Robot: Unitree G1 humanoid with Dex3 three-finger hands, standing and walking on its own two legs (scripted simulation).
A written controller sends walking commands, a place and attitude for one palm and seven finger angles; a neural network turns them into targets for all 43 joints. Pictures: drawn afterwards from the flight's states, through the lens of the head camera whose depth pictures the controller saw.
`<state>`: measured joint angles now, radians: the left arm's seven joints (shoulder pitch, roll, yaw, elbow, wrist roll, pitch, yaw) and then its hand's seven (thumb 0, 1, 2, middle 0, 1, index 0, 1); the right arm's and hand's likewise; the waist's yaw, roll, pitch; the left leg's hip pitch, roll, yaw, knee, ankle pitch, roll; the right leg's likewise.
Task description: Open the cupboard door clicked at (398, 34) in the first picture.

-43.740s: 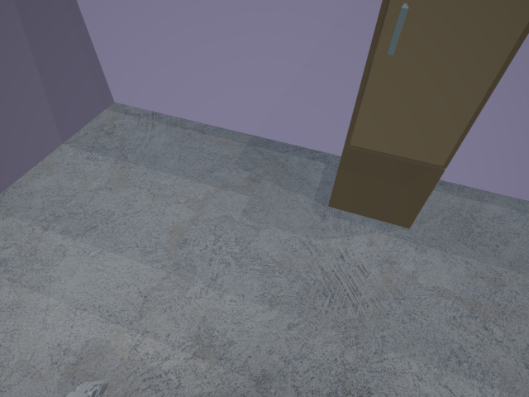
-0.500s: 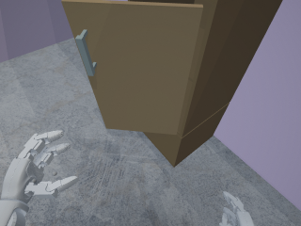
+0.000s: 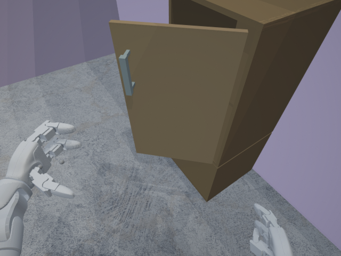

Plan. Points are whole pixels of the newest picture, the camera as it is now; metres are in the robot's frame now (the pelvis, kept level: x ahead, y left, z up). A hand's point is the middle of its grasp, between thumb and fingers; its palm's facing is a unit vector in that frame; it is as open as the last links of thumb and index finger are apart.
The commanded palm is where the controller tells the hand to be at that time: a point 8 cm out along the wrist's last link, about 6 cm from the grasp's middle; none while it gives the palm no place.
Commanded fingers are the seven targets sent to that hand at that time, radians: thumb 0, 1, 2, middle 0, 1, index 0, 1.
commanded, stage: raise the hand with hooked fingers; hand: left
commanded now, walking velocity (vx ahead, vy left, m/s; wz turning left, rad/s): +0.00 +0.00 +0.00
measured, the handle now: (128, 73) +0.58 +0.18 +0.13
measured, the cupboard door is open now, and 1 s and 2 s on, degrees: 46 46 46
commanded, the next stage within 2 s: move the hooked fingers beside the handle in 0.70 s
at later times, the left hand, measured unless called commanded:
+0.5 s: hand (58, 142) +0.30 +0.27 +0.14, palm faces -0.03 -1.00 -0.07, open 14.0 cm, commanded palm +0.27 +0.31 +0.14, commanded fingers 0.00 -0.50 0.30 -0.30 -1.20 -0.30 -1.20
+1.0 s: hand (62, 134) +0.32 +0.27 +0.14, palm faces +0.02 -1.00 -0.05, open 14.0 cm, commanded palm +0.31 +0.31 +0.14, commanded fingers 0.00 -0.50 0.30 -0.30 -1.20 -0.30 -1.20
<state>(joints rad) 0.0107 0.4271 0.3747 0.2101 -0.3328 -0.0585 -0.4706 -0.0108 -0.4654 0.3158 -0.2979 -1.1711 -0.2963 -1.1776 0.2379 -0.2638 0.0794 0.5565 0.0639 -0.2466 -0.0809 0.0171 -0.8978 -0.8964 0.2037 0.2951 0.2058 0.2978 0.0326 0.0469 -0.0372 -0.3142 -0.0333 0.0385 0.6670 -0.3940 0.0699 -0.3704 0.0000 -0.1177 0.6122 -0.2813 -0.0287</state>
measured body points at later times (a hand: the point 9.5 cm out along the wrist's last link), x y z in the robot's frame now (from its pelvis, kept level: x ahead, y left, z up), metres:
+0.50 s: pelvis +0.01 +0.00 +0.01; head +0.02 +0.00 +0.46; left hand +0.30 +0.32 +0.14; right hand +0.17 -0.24 -0.07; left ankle -0.03 +0.07 -0.72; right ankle +0.02 -0.10 -0.72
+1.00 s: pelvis +0.00 -0.02 +0.01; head +0.02 -0.03 +0.46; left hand +0.31 +0.32 +0.14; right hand +0.17 -0.26 -0.07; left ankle -0.03 +0.07 -0.72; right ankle +0.02 -0.11 -0.72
